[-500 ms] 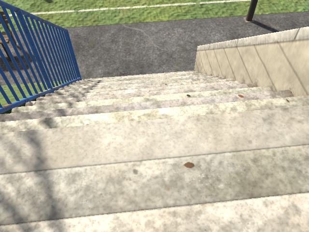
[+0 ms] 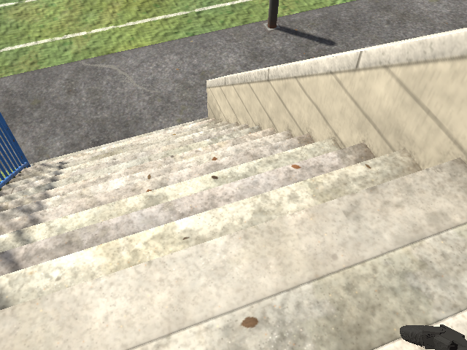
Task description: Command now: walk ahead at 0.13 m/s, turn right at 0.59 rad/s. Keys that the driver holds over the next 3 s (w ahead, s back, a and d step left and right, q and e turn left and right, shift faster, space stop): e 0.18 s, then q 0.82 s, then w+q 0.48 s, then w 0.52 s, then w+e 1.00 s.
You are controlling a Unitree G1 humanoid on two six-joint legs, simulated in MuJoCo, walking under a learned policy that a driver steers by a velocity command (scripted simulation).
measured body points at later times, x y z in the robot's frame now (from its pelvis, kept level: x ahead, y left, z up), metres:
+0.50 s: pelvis +0.03 -0.03 +0.02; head +0.05 -0.06 +0.47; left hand +0.22 +0.20 -0.07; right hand +0.10 -0.32 -0.12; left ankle +0.04 +0.11 -0.66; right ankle +0.03 -0.14 -0.72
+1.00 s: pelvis +0.02 +0.02 +0.02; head +0.05 +0.06 +0.47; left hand +0.11 +0.34 -0.09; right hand +0.21 -0.23 -0.06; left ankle +0.01 +0.09 -0.72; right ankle +0.06 -0.15 -0.64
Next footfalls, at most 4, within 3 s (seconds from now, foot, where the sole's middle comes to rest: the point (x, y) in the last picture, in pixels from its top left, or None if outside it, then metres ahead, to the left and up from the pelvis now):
0.32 right None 0.07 -0.15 -0.76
0.74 left None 0.05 0.10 -0.76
1.28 right None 0.15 -0.10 -0.76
1.72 left None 0.27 0.30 -0.76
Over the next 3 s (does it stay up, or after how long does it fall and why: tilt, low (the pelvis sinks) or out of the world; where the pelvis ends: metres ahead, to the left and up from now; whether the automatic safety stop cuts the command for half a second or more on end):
stays up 0.68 0.48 -0.20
